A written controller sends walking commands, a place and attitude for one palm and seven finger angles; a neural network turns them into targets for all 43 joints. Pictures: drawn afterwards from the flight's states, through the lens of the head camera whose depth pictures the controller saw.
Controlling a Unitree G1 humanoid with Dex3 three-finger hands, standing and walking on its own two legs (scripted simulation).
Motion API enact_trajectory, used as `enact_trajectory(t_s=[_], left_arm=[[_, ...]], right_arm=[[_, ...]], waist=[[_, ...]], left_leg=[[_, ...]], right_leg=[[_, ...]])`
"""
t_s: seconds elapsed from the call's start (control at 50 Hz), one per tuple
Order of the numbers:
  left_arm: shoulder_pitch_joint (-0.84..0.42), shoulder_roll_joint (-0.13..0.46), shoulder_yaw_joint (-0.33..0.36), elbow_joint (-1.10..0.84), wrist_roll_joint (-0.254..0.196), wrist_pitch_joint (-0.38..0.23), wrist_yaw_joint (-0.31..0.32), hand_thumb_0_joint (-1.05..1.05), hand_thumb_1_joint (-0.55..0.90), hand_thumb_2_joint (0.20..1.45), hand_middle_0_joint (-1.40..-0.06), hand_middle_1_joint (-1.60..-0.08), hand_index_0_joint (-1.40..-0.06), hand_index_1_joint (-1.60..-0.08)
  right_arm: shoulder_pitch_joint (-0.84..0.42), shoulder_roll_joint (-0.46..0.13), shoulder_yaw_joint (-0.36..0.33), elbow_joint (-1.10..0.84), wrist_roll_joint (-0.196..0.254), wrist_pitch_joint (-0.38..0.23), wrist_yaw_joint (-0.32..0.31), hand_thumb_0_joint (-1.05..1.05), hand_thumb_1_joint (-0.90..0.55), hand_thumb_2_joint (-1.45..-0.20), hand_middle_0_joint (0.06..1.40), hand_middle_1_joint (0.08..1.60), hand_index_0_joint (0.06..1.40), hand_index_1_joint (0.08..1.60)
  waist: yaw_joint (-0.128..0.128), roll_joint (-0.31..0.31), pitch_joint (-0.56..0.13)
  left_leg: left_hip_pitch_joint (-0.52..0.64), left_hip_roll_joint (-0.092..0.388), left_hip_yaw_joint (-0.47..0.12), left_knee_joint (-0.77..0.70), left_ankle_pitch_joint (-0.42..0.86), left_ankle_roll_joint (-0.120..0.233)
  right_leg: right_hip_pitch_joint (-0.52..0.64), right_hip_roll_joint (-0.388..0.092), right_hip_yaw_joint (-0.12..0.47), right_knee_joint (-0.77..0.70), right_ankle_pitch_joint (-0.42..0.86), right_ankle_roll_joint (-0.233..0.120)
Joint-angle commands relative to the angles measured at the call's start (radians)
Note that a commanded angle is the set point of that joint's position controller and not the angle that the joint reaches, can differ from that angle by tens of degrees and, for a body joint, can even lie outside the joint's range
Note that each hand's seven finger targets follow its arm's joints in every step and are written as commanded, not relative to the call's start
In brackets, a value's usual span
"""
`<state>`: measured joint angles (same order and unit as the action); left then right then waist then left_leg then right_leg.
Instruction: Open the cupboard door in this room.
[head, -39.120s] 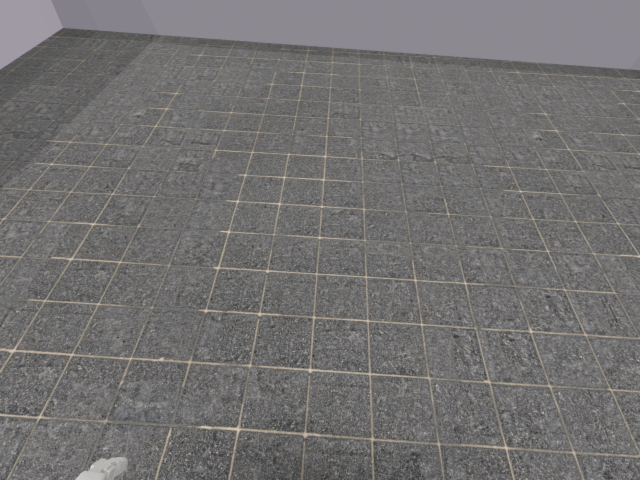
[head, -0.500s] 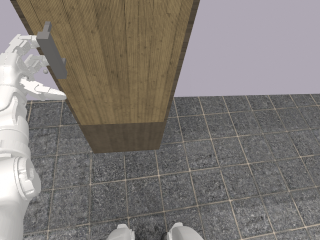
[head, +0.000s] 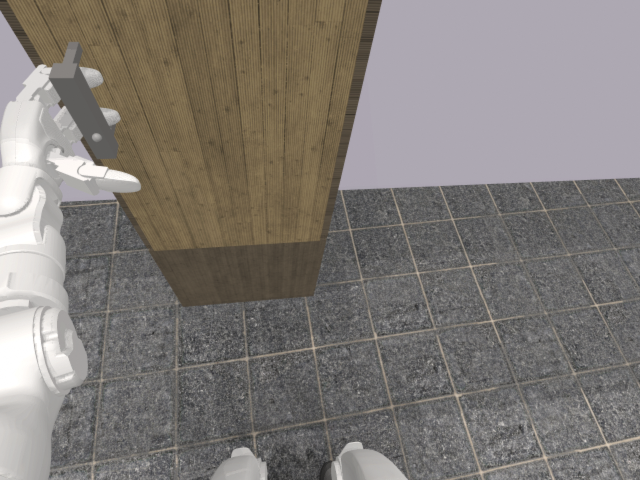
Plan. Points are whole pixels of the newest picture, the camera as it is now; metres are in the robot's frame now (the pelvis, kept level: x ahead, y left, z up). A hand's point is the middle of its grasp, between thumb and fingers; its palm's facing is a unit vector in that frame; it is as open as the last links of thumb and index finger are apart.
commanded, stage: slide the fingers in behind the handle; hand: left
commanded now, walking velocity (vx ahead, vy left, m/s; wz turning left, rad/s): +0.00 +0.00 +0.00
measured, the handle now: (91, 103) +0.55 +0.24 +0.11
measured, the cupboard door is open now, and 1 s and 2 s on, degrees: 0 0 38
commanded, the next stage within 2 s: close the thumb around the handle in 0.30 s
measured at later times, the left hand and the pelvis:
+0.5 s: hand (99, 140) +0.49 +0.23 +0.10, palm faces +0.05 -1.00 +0.00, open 13.8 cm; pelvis +0.01 +0.00 +0.00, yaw +0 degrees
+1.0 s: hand (99, 143) +0.49 +0.23 +0.10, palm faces +0.05 -1.00 +0.00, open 6.3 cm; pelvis +0.00 +0.00 +0.00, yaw +0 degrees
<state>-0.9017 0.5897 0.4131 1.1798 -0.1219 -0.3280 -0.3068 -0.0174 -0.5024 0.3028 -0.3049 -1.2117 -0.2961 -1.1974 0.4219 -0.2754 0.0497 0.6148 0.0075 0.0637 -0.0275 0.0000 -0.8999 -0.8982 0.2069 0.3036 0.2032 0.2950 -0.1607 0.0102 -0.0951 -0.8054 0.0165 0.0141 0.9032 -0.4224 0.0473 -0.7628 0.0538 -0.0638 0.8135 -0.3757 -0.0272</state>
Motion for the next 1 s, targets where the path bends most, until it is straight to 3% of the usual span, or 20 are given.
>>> enact_trajectory(t_s=[0.0,0.02,0.06,0.12,0.14,0.18,0.28,0.38,0.42,0.46,0.5,0.56,0.64,0.72,0.76,0.78,0.8,0.88,0.96,0.98], left_arm=[[-0.438,0.231,0.002,-0.194,-0.003,-0.054,0.009,0.0,-0.5,0.3,-0.3,-1.2,-0.3,-1.2],[-0.413,0.267,0.033,-0.198,0.0,-0.056,0.011,0.0,-0.5,0.3,-0.3,-1.2,-0.3,-1.2],[-0.402,0.25,0.025,-0.218,-0.006,-0.06,0.006,0.0,-0.5,0.3,-0.3,-1.2,-0.3,-1.2],[-0.394,0.196,-0.008,-0.221,-0.017,-0.059,-0.002,0.0,-0.5,0.3,-0.3,-1.2,-0.3,-1.2],[-0.387,0.222,0.012,-0.207,-0.02,-0.055,-0.001,0.0,-0.5,0.3,-0.3,-1.2,-0.3,-1.2],[-0.41,0.25,0.032,-0.215,-0.02,-0.057,0.003,0.0,-0.5,0.3,-0.3,-1.2,-0.3,-1.2],[-0.397,0.231,0.013,-0.24,-0.009,-0.065,0.007,0.0,-0.5,0.3,-0.3,-1.2,-0.3,-1.2],[-0.372,0.209,0.014,-0.26,-0.026,-0.07,0.005,0.0,-0.5,0.3,-0.3,-1.2,-0.3,-1.2],[-0.349,0.21,0.02,-0.256,-0.03,-0.067,0.006,0.0,-0.388,0.348,-0.308,-1.212,-0.308,-1.212],[-0.359,0.225,0.031,-0.292,-0.028,-0.075,0.012,0.0,-0.276,0.396,-0.316,-1.224,-0.316,-1.224],[-0.366,0.177,-0.005,-0.292,-0.024,-0.076,0.017,0.0,-0.164,0.444,-0.324,-1.236,-0.324,-1.236],[-0.351,0.222,0.031,-0.281,-0.022,-0.078,0.026,0.0,0.004,0.516,-0.336,-1.254,-0.336,-1.254],[-0.37,0.176,-0.005,-0.281,-0.023,-0.081,0.026,0.0,0.228,0.612,-0.352,-1.278,-0.352,-1.278],[-0.389,0.197,0.006,-0.247,-0.019,-0.085,0.029,0.0,0.452,0.708,-0.368,-1.302,-0.368,-1.302],[-0.395,0.209,0.014,-0.255,-0.017,-0.094,0.029,0.0,0.564,0.756,-0.376,-1.314,-0.376,-1.314],[-0.416,0.204,0.002,-0.262,-0.015,-0.095,0.028,0.0,0.62,0.78,-0.38,-1.32,-0.38,-1.32],[-0.388,0.222,0.021,-0.232,-0.012,-0.091,0.026,0.0,0.676,0.804,-0.384,-1.326,-0.384,-1.326],[-0.407,0.234,0.025,-0.233,-0.017,-0.092,0.015,0.0,0.9,0.9,-0.4,-1.35,-0.4,-1.35],[-0.403,0.296,0.062,-0.211,-0.016,-0.084,0.004,0.0,0.9,0.9,-0.4,-1.35,-0.4,-1.35],[-0.406,0.284,0.043,-0.212,-0.01,-0.083,-0.001,0.0,0.9,0.9,-0.4,-1.35,-0.4,-1.35]], right_arm=[[0.15,-0.184,-0.07,-0.05,0.001,-0.022,-0.007,0.0,-0.9,-0.9,0.2,0.3,0.2,0.3],[0.154,-0.188,-0.071,-0.051,-0.001,-0.021,-0.008,0.0,-0.9,-0.9,0.2,0.3,0.2,0.3],[0.156,-0.185,-0.072,-0.058,-0.001,-0.019,-0.007,0.0,-0.9,-0.9,0.2,0.3,0.2,0.3],[0.142,-0.18,-0.072,-0.057,0.0,-0.018,-0.002,0.0,-0.9,-0.9,0.2,0.3,0.2,0.3],[0.146,-0.185,-0.072,-0.055,0.001,-0.016,-0.003,0.0,-0.9,-0.9,0.2,0.3,0.2,0.3],[0.143,-0.187,-0.072,-0.057,0.001,-0.014,-0.006,0.0,-0.9,-0.9,0.2,0.3,0.2,0.3],[0.139,-0.179,-0.073,-0.061,0.002,-0.013,-0.004,0.0,-0.9,-0.9,0.2,0.3,0.2,0.3],[0.133,-0.177,-0.074,-0.065,0.002,-0.011,-0.001,0.0,-0.9,-0.9,0.2,0.3,0.2,0.3],[0.128,-0.178,-0.077,-0.068,0.005,-0.01,-0.001,0.0,-0.9,-0.9,0.2,0.3,0.2,0.3],[0.126,-0.179,-0.077,-0.071,0.004,-0.01,-0.001,0.0,-0.9,-0.9,0.2,0.3,0.2,0.3],[0.122,-0.171,-0.078,-0.063,0.005,-0.011,0.001,0.0,-0.9,-0.9,0.2,0.3,0.2,0.3],[0.121,-0.179,-0.077,-0.065,0.004,-0.008,-0.002,0.0,-0.9,-0.9,0.2,0.3,0.2,0.3],[0.11,-0.172,-0.076,-0.064,0.005,-0.014,-0.001,0.0,-0.9,-0.9,0.2,0.3,0.2,0.3],[0.109,-0.177,-0.074,-0.053,0.005,-0.019,-0.004,0.0,-0.9,-0.9,0.2,0.3,0.2,0.3],[0.111,-0.179,-0.073,-0.059,0.003,-0.022,-0.005,0.0,-0.9,-0.9,0.2,0.3,0.2,0.3],[0.109,-0.177,-0.072,-0.056,0.004,-0.024,-0.007,0.0,-0.9,-0.9,0.2,0.3,0.2,0.3],[0.112,-0.179,-0.072,-0.056,0.004,-0.025,-0.007,0.0,-0.9,-0.9,0.2,0.3,0.2,0.3],[0.115,-0.18,-0.07,-0.056,0.004,-0.026,-0.01,0.0,-0.9,-0.9,0.2,0.3,0.2,0.3],[0.118,-0.185,-0.065,-0.063,0.005,-0.025,-0.017,0.0,-0.9,-0.9,0.2,0.3,0.2,0.3],[0.114,-0.183,-0.065,-0.065,0.007,-0.024,-0.018,0.0,-0.9,-0.9,0.2,0.3,0.2,0.3]], waist=[[-0.011,0.134,-0.409],[0.006,0.127,-0.428],[0.007,0.125,-0.45],[0.003,0.142,-0.423],[0.004,0.107,-0.41],[0.004,0.111,-0.417],[0.007,0.148,-0.431],[0.013,0.136,-0.441],[0.019,0.115,-0.425],[0.029,0.145,-0.445],[0.018,0.152,-0.431],[0.023,0.125,-0.413],[0.013,0.135,-0.402],[0.009,0.115,-0.375],[0.016,0.121,-0.402],[0.005,0.125,-0.416],[0.017,0.118,-0.411],[0.01,0.108,-0.417],[0.015,0.09,-0.403],[0.011,0.121,-0.406]], left_leg=[[0.339,0.01,-0.072,-0.088,0.38,-0.011],[0.339,0.01,-0.073,-0.087,0.405,-0.013],[0.357,0.01,-0.071,-0.081,0.449,-0.013],[0.374,0.013,-0.07,-0.082,0.446,-0.017],[0.352,0.013,-0.073,-0.086,0.431,-0.015],[0.337,0.01,-0.068,-0.088,0.421,-0.012],[0.37,0.011,-0.069,-0.082,0.468,-0.016],[0.393,0.014,-0.07,-0.083,0.503,-0.019],[0.38,0.014,-0.068,-0.087,0.485,-0.019],[0.396,0.012,-0.073,-0.087,0.507,-0.021],[0.423,0.017,-0.075,-0.087,0.516,-0.026],[0.385,0.013,-0.074,-0.093,0.488,-0.022],[0.391,0.011,-0.07,-0.096,0.452,-0.021],[0.366,0.01,-0.075,-0.102,0.396,-0.021],[0.363,0.007,-0.076,-0.101,0.391,-0.018],[0.37,0.007,-0.073,-0.099,0.4,-0.017],[0.354,0.006,-0.072,-0.099,0.383,-0.018],[0.342,0.005,-0.07,-0.098,0.386,-0.014],[0.281,0.0,-0.06,-0.098,0.349,-0.007],[0.289,0.001,-0.058,-0.098,0.352,-0.008]], right_leg=[[0.135,0.004,0.044,-0.068,0.294,0.007],[0.156,0.004,0.044,-0.062,0.315,0.004],[0.171,0.006,0.043,-0.057,0.352,0.003],[0.139,0.008,0.038,-0.062,0.338,0.005],[0.153,0.009,0.037,-0.062,0.334,0.005],[0.17,0.006,0.044,-0.062,0.342,0.006],[0.159,0.005,0.042,-0.057,0.364,0.005],[0.166,0.008,0.038,-0.057,0.381,0.004],[0.174,0.008,0.036,-0.06,0.373,0.005],[0.179,0.008,0.038,-0.054,0.376,0.0],[0.148,0.009,0.033,-0.06,0.365,0.003],[0.17,0.007,0.035,-0.058,0.362,0.0],[0.156,0.006,0.038,-0.067,0.341,0.003],[0.146,0.005,0.037,-0.071,0.301,0.002],[0.164,0.004,0.043,-0.066,0.301,-0.002],[0.165,0.003,0.045,-0.066,0.315,0.002],[0.171,0.003,0.045,-0.067,0.305,0.001],[0.187,0.003,0.048,-0.067,0.321,0.003],[0.226,0.001,0.058,-0.068,0.323,0.003],[0.214,-0.001,0.06,-0.068,0.324,0.005]])
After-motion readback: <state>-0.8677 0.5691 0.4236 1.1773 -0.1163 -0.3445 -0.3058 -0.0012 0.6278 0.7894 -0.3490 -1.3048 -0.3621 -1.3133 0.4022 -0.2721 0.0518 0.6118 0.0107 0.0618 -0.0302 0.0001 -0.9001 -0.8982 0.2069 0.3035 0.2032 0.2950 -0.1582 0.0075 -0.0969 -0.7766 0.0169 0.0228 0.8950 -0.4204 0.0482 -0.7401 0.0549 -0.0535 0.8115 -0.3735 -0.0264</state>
